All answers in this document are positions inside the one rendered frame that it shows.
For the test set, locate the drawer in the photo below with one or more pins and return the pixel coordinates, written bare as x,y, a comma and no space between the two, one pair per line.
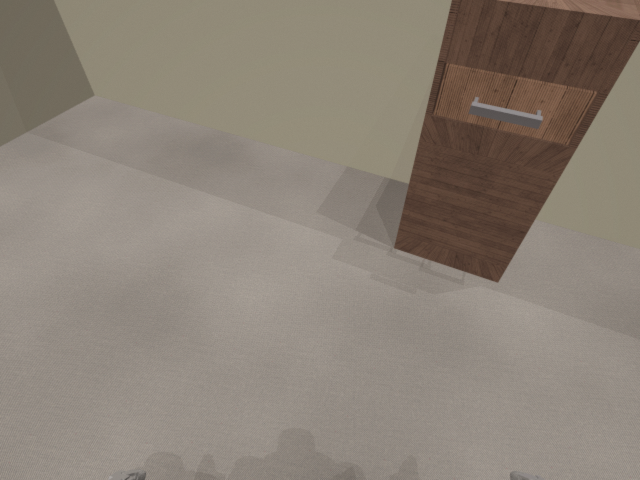
562,107

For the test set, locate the cabinet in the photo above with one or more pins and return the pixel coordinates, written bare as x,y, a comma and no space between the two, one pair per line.
475,191

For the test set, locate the handle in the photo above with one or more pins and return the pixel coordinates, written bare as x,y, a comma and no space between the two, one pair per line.
506,115

